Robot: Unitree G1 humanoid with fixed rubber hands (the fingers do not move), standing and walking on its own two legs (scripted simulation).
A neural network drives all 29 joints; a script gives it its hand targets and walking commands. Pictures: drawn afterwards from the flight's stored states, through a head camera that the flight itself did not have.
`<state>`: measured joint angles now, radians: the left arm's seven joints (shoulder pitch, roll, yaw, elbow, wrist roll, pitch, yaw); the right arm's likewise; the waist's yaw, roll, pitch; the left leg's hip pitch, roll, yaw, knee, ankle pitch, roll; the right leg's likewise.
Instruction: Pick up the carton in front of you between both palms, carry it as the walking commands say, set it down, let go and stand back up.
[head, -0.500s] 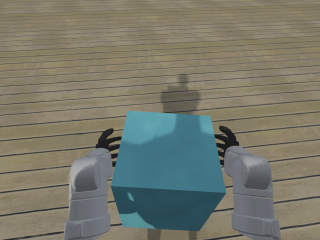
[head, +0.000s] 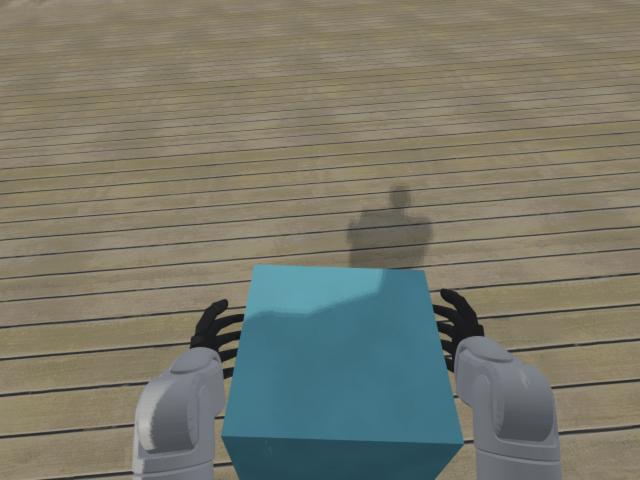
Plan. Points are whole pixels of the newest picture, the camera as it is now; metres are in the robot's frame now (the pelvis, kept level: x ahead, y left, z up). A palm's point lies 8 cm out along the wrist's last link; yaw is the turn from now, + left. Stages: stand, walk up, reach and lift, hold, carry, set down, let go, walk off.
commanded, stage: carry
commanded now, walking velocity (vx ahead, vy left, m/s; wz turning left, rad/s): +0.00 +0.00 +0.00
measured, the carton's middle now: (334, 391) +0.26 +0.00 +0.00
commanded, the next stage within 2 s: hold in 1.34 s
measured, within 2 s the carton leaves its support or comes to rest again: neither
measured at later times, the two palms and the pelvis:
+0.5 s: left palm (206, 324) +0.32 +0.17 +0.07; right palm (437, 315) +0.32 -0.13 +0.07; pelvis +0.07 +0.02 -0.01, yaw -1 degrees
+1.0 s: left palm (208, 343) +0.32 +0.17 +0.03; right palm (432, 334) +0.32 -0.13 +0.04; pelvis +0.03 +0.03 +0.00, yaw -1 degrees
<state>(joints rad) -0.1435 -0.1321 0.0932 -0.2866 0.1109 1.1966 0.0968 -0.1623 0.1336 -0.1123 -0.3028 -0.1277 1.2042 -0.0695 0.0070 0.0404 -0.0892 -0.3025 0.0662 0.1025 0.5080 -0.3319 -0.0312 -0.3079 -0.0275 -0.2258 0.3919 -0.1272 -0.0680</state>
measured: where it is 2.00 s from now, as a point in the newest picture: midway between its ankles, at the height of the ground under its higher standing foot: outside the picture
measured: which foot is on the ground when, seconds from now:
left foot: down 0.00-1.00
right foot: down 0.00-1.00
